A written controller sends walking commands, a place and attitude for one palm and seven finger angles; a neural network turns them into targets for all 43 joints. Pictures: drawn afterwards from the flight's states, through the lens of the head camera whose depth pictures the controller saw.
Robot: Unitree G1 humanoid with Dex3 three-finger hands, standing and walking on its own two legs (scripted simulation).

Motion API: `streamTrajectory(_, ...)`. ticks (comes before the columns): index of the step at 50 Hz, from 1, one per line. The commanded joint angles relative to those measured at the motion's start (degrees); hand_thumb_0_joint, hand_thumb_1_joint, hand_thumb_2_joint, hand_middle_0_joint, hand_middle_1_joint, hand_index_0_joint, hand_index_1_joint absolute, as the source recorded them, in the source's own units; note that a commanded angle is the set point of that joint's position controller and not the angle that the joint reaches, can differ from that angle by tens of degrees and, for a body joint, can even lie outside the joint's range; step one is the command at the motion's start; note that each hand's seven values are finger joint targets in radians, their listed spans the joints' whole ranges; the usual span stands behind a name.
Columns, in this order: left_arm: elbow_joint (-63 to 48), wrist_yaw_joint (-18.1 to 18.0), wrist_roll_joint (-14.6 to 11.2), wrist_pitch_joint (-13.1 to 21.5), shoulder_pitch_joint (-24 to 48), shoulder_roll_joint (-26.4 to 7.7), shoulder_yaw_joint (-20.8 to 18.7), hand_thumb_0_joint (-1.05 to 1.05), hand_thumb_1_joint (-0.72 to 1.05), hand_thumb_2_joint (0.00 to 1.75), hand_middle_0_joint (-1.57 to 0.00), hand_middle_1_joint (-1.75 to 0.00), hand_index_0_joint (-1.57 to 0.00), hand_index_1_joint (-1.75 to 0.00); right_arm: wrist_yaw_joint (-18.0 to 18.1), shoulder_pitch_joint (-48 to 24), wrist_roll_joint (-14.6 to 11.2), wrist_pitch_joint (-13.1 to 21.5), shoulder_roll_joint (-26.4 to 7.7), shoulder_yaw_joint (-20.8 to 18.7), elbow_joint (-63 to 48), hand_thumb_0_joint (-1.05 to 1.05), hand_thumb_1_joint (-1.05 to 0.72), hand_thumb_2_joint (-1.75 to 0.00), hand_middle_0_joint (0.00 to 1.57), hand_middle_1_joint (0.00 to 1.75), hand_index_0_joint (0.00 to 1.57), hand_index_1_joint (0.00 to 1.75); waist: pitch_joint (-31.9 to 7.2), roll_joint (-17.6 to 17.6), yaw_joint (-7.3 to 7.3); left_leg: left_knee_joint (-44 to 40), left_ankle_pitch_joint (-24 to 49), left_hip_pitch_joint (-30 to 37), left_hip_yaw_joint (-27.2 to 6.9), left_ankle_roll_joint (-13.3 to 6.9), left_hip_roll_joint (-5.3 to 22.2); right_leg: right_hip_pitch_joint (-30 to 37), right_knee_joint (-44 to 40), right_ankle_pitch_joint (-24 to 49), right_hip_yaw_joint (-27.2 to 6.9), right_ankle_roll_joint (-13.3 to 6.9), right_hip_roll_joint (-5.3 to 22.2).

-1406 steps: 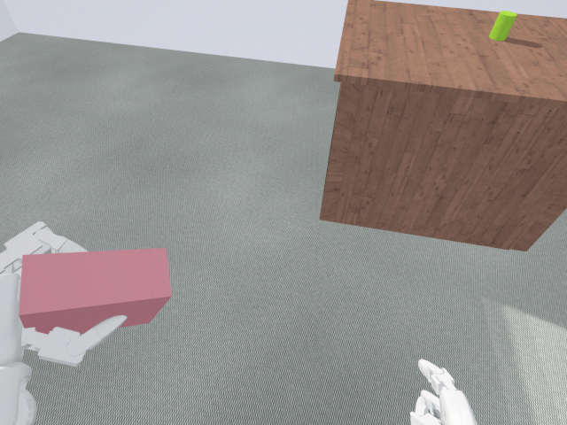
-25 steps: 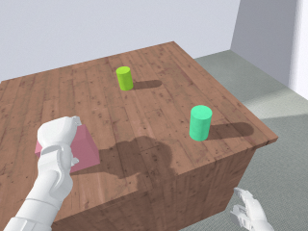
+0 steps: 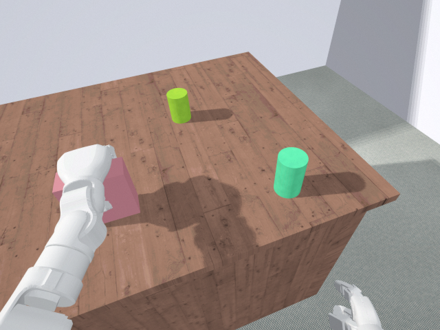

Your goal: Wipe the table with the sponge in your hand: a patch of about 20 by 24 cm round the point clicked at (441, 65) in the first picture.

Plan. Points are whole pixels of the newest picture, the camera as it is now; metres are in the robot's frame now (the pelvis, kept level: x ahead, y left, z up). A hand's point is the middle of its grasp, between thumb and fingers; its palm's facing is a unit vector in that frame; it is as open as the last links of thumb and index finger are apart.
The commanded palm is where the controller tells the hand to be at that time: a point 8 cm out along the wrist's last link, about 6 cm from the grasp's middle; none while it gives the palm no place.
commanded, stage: wipe forward along the middle lane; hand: left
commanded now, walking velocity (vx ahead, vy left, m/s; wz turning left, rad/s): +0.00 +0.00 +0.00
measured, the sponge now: (104, 200) +0.34 +0.29 +0.05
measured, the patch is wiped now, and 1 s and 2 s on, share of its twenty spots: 1.00 1.00 1.00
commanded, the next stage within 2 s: slide back across to the first lane in 0.12 s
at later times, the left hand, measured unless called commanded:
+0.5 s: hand (90, 174) +0.36 +0.31 +0.09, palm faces +0.00 -0.05 -1.00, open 9.3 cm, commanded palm +0.33 +0.32 +0.15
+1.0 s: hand (53, 184) +0.33 +0.37 +0.10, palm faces -0.05 -0.03 -1.00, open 9.3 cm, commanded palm +0.30 +0.36 +0.15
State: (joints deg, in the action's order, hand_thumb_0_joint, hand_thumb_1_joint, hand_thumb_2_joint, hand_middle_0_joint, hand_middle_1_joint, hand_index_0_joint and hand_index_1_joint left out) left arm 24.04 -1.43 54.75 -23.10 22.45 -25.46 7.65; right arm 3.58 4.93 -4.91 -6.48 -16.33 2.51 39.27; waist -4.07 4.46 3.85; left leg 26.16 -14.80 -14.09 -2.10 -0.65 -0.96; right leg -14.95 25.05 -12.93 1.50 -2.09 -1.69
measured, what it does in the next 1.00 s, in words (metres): stands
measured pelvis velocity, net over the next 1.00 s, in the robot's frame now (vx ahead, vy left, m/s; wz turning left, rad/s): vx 0.03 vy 0.02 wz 0.01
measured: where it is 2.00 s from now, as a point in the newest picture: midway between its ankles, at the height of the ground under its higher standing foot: outside the picture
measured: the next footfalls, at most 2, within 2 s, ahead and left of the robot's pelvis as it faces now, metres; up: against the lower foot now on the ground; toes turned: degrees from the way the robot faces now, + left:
none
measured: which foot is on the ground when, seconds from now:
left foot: down 0.00-1.00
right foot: down 0.00-1.00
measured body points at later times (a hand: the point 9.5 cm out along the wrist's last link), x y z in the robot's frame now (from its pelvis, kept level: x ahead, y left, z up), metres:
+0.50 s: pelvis +0.02 +0.01 +0.00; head +0.03 -0.02 +0.45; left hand +0.36 +0.31 +0.15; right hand +0.20 -0.24 -0.11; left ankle -0.02 +0.12 -0.74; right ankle +0.00 -0.10 -0.74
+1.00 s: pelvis +0.03 +0.02 +0.00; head +0.05 +0.00 +0.45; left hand +0.33 +0.37 +0.15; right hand +0.24 -0.20 -0.10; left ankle -0.01 +0.12 -0.74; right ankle +0.00 -0.10 -0.74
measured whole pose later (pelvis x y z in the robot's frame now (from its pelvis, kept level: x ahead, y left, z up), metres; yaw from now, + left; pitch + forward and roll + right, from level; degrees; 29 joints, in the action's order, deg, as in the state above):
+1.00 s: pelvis +0.03 +0.02 +0.00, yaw +1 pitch +4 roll -1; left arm 16.1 2.8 53.0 -14.0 13.8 -34.2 -1.9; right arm 2.6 4.5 -3.7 -5.9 -16.0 2.4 37.0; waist -1.9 4.2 4.9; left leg 24.7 -16.0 -12.1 -2.4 -2.5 -2.2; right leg -11.5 21.0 -13.0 1.6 -0.4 -0.6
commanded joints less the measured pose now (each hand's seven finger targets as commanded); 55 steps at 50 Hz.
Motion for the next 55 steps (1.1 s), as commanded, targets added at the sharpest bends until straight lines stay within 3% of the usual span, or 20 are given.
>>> streamTrajectory(1, 0.90, -0.91, 2.25, 0.53, 17.10, -10.90, -2.91, 0.00, 0.10, 1.30, -1.20, -1.60, -1.20, -1.60, 0.51, -8.12, 0.09, 2.33, -7.21, -2.30, -7.88, 0.00, -0.90, -0.90, 0.20, 0.30, 0.20, 0.30, -7.74, -6.89, -1.34, -2.98, 7.87, 0.03, 0.77, -1.86, -1.12, 4.16, -4.48, 6.84, -1.97, -1.54, 0.35)
streamTrajectory(4, 1.17, -0.87, 2.43, 1.69, 18.18, -11.88, -4.13, 0.00, 0.10, 1.30, -1.20, -1.60, -1.20, -1.60, 0.32, -7.60, 0.12, 2.21, -7.42, -2.59, -7.88, 0.00, -0.90, -0.90, 0.20, 0.30, 0.20, 0.30, -9.71, -5.96, -0.99, -3.05, 9.40, 0.39, 0.38, -1.82, -1.02, 4.74, -4.15, 8.50, -2.02, -1.91, 0.32)
streamTrajectory(6, 2.41, -1.05, 2.57, 1.89, 17.68, -10.27, -2.74, 0.00, 0.10, 1.30, -1.20, -1.60, -1.20, -1.60, 0.27, -6.94, 0.06, 2.04, -7.24, -2.71, -8.07, 0.00, -0.90, -0.90, 0.20, 0.30, 0.20, 0.30, -10.25, -5.27, -1.05, -2.41, 10.47, 0.62, 0.59, -1.89, -1.17, 4.96, -3.79, 9.85, -1.57, -1.93, 0.33)
streamTrajectory(11, 3.63, -1.64, 2.32, 3.02, 16.93, -10.22, -3.42, 0.00, 0.10, 1.30, -1.20, -1.60, -1.20, -1.60, -0.08, -5.60, 0.15, 1.76, -7.55, -3.17, -7.97, 0.00, -0.90, -0.90, 0.20, 0.30, 0.20, 0.30, -12.54, -6.72, -0.93, -1.74, 13.10, 0.49, 0.52, -1.99, -1.15, 6.33, -3.10, 13.96, -1.55, -1.95, 0.28)
streamTrajectory(14, -0.74, -2.05, 1.40, 3.78, 14.77, -15.07, -8.16, 0.00, 0.10, 1.30, -1.20, -1.60, -1.20, -1.60, -0.41, -6.31, 0.34, 1.49, -7.83, -3.40, -8.78, 0.00, -0.90, -0.90, 0.20, 0.30, 0.20, 0.30, -15.58, -7.18, 0.40, -1.59, 15.70, 0.94, 0.36, -2.09, -1.19, 10.26, -2.28, 18.43, -2.23, -1.96, 0.52)
streamTrajectory(17, -1.64, -2.01, 1.09, 3.10, 13.14, -14.91, -7.67, 0.00, 0.10, 1.30, -1.20, -1.60, -1.20, -1.60, -0.44, -6.57, 0.18, 1.24, -7.72, -3.23, -8.87, 0.00, -0.90, -0.90, 0.20, 0.30, 0.20, 0.30, -13.16, -6.82, 0.24, -1.92, 15.84, 0.52, 0.74, -2.21, -1.31, 10.24, -2.50, 18.83, -2.10, -1.68, 0.60)
streamTrajectory(18, -2.54, -2.14, 1.27, 2.95, 13.49, -17.01, -9.37, 0.00, 0.10, 1.30, -1.20, -1.60, -1.20, -1.60, -0.57, -6.65, 0.19, 1.19, -7.86, -3.32, -8.67, 0.00, -0.90, -0.90, 0.20, 0.30, 0.20, 0.30, -12.40, -7.39, 0.43, -1.93, 15.78, 0.57, 0.50, -2.24, -1.30, 10.14, -2.63, 18.64, -2.26, -1.75, 0.52)
streamTrajectory(19, -5.80, -2.16, 1.21, 3.02, 13.51, -18.68, -10.65, 0.00, 0.10, 1.30, -1.20, -1.60, -1.20, -1.60, -0.71, -7.69, 0.25, 1.30, -7.87, -3.27, -9.44, 0.00, -0.90, -0.90, 0.20, 0.30, 0.20, 0.30, -13.28, -5.04, 1.23, -2.34, 17.18, 1.31, 0.21, -2.23, -1.30, 11.09, -2.49, 19.13, -2.57, -2.05, 0.68)
streamTrajectory(24, -12.21, -1.68, 0.62, 2.13, 10.69, -22.34, -13.72, 0.00, 0.10, 1.30, -1.20, -1.60, -1.20, -1.60, -1.00, -8.82, 0.35, 1.78, -7.65, -3.19, -10.36, 0.00, -0.90, -0.90, 0.20, 0.30, 0.20, 0.30, -13.96, -3.18, 2.10, -2.47, 19.53, 3.17, -0.04, -2.33, -1.56, 13.35, -2.34, 21.19, -2.90, -2.30, 0.67)
streamTrajectory(33, -16.14, 1.86, 0.07, 3.24, 7.29, -19.32, -10.77, 0.00, 0.10, 1.30, -1.20, -1.60, -1.20, -1.60, -0.89, -7.92, 0.46, 2.53, -7.58, -3.33, -10.15, 0.00, -0.90, -0.90, 0.20, 0.30, 0.20, 0.30, -11.63, -1.62, 0.19, -2.07, 22.15, 6.02, -0.53, -2.40, -1.23, 10.11, -3.41, 21.05, -1.29, -2.30, 0.27)
streamTrajectory(34, -18.08, 2.13, -0.04, 4.06, 9.01, -21.52, -12.35, 0.00, 0.10, 1.30, -1.20, -1.60, -1.20, -1.60, -0.66, -8.30, 0.53, 2.86, -7.71, -3.26, -10.44, 0.00, -0.90, -0.90, 0.20, 0.30, 0.20, 0.30, -12.41, -1.36, 0.18, -2.15, 22.27, 6.86, -0.64, -2.54, -1.10, 10.41, -3.39, 21.02, -1.81, -2.51, 0.21)
streamTrajectory(37, -15.48, 2.68, 0.52, 5.02, 9.12, -20.69, -11.63, 0.00, 0.10, 1.30, -1.20, -1.60, -1.20, -1.60, -0.32, -6.98, 0.73, 2.84, -7.61, -3.23, -9.43, 0.00, -0.90, -0.90, 0.20, 0.30, 0.20, 0.30, -11.56, -2.94, -0.37, -1.92, 22.79, 6.91, -0.74, -2.35, -1.02, 9.14, -3.70, 20.64, -0.81, -2.41, 0.12)
streamTrajectory(39, -17.19, 2.93, 0.42, 6.27, 10.88, -24.30, -14.23, 0.00, 0.10, 1.30, -1.20, -1.60, -1.20, -1.60, -0.19, -7.67, 0.74, 2.97, -7.99, -2.99, -9.67, 0.00, -0.90, -0.90, 0.20, 0.30, 0.20, 0.30, -12.27, -0.98, -0.06, -2.39, 22.81, 7.48, -0.96, -2.23, -0.92, 9.70, -3.77, 20.20, -1.66, -2.79, 0.11)
streamTrajectory(42, -14.95, 2.82, 0.81, 7.27, 8.21, -22.44, -13.56, 0.00, 0.10, 1.30, -1.20, -1.60, -1.20, -1.60, -0.21, -6.60, 1.03, 3.03, -7.65, -3.11, -9.28, 0.00, -0.90, -0.90, 0.20, 0.30, 0.20, 0.30, -12.95, -1.14, 0.41, -1.94, 25.39, 7.50, -1.00, -1.80, -0.92, 9.81, -3.53, 21.49, -0.53, -2.71, 0.22)
streamTrajectory(44, -17.29, 2.54, 0.50, 8.47, 7.28, -27.82, -18.49, 0.00, 0.10, 1.30, -1.20, -1.60, -1.20, -1.60, -0.37, -7.23, 1.25, 3.00, -8.04, -3.09, -9.90, 0.00, -0.90, -0.90, 0.20, 0.30, 0.20, 0.30, -14.68, -0.49, 1.49, -1.95, 26.15, 7.93, -1.09, -1.90, -0.99, 11.96, -3.31, 23.21, -1.84, -3.02, 0.22)
streamTrajectory(45, -16.40, 2.35, 0.83, 8.38, 7.29, -27.37, -18.17, 0.00, 0.10, 1.30, -1.20, -1.60, -1.20, -1.60, -0.31, -6.39, 1.36, 2.92, -7.82, -3.02, -9.84, 0.00, -0.90, -0.90, 0.20, 0.30, 0.20, 0.30, -15.93, -1.10, 1.51, -1.95, 26.77, 7.28, -0.97, -1.77, -1.15, 12.76, -2.83, 23.15, -0.76, -2.83, 0.39)
streamTrajectory(47, -15.86, 2.38, 0.28, 8.75, 6.09, -25.13, -16.80, 0.00, 0.10, 1.30, -1.20, -1.60, -1.20, -1.60, -0.54, -6.33, 1.36, 2.71, -7.72, -3.04, -9.67, 0.00, -0.90, -0.90, 0.20, 0.30, 0.20, 0.30, -13.57, -0.94, 1.23, -2.10, 27.37, 6.84, -1.11, -1.36, -0.80, 11.30, -3.33, 23.06, -0.43, -2.71, 0.37)
streamTrajectory(49, -17.65, 2.27, -0.35, 9.21, 5.25, -27.55, -19.15, 0.00, 0.10, 1.30, -1.20, -1.60, -1.20, -1.60, -0.68, -7.38, 1.37, 2.96, -7.96, -3.00, -10.49, 0.00, -0.90, -0.90, 0.20, 0.30, 0.20, 0.30, -13.99, 0.16, 1.77, -2.38, 26.99, 7.31, -1.39, -1.46, -0.71, 11.63, -3.49, 22.08, -1.20, -2.92, 0.24)
streamTrajectory(52, -16.90, 2.87, -1.44, 8.69, 1.07, -20.13, -13.87, 0.00, 0.10, 1.30, -1.20, -1.60, -1.20, -1.60, -1.09, -6.31, 1.14, 2.74, -7.78, -3.42, -10.24, 0.00, -0.90, -0.90, 0.20, 0.30, 0.20, 0.30, -12.08, -1.34, 0.78, -2.09, 27.10, 6.95, -1.46, -1.21, -0.26, 9.09, -3.80, 20.48, 0.35, -2.32, 0.24)
streamTrajectory(55, -22.52, 2.65, -1.72, 9.21, 0.38, -18.61, -12.68, 0.00, 0.10, 1.30, -1.20, -1.60, -1.20, -1.60, -1.52, -6.46, 1.31, 3.62, -7.55, -3.66, -11.36, 0.00, -0.90, -0.90, 0.20, 0.30, 0.20, 0.30, -14.32, 0.55, 0.98, -1.79, 29.11, 9.12, -2.52, -1.08, 0.29, 8.41, -3.46, 18.42, 0.31, -2.47, -0.05)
